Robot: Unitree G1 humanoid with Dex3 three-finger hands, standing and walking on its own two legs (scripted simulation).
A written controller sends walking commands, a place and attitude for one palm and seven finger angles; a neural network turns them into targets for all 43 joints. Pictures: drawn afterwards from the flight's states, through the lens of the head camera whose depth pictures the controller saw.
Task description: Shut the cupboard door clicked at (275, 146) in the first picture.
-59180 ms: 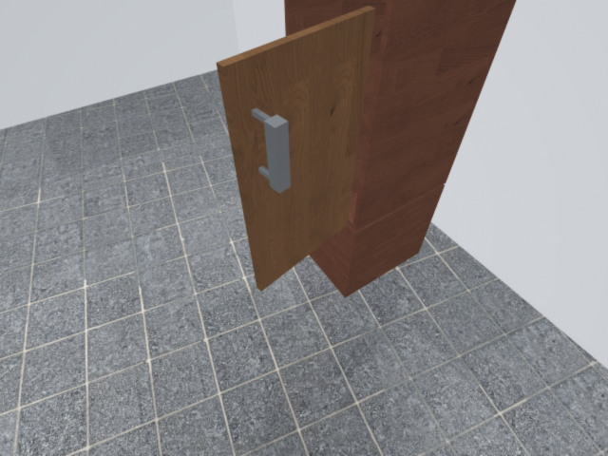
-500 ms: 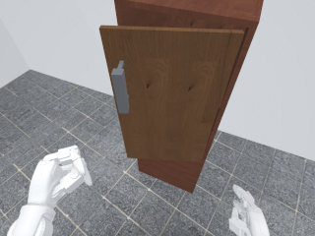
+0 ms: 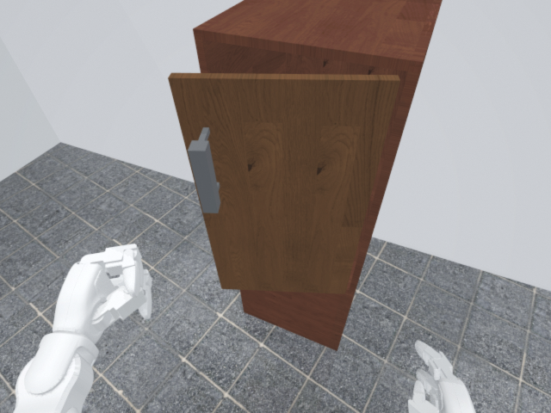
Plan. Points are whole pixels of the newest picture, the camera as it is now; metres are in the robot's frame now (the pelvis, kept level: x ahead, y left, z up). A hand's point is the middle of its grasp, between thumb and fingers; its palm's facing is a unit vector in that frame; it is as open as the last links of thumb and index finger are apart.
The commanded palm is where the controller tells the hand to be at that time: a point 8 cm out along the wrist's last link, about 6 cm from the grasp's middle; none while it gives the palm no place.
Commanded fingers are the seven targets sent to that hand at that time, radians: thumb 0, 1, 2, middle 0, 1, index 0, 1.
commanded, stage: raise the hand and make a fist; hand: left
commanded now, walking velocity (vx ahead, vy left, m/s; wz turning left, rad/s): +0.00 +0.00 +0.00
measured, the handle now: (208, 170) +0.47 +0.16 +0.12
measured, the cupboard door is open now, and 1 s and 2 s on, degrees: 20 20 20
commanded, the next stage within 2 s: bring the fist close to the handle in 0.18 s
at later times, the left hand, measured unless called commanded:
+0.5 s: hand (160, 282) +0.24 +0.17 +0.12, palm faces +0.03 -1.00 -0.04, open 3.1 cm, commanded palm +0.23 +0.21 +0.12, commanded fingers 0.00 0.90 0.90 -1.30 -1.50 -1.30 -1.50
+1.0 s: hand (198, 235) +0.32 +0.14 +0.12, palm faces +0.01 -1.00 -0.02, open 3.1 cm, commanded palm +0.30 +0.19 +0.12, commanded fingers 0.00 0.90 0.90 -1.30 -1.50 -1.30 -1.50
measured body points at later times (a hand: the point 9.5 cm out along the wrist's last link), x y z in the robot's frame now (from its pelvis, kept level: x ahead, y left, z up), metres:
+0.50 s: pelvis -0.01 -0.01 +0.00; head -0.01 -0.03 +0.45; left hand +0.24 +0.22 +0.12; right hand +0.18 -0.23 -0.07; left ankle +0.00 +0.11 -0.72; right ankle +0.00 -0.11 -0.72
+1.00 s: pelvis +0.00 +0.00 +0.00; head +0.00 -0.02 +0.45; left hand +0.31 +0.19 +0.13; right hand +0.16 -0.24 -0.08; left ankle +0.00 +0.11 -0.72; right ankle +0.00 -0.11 -0.72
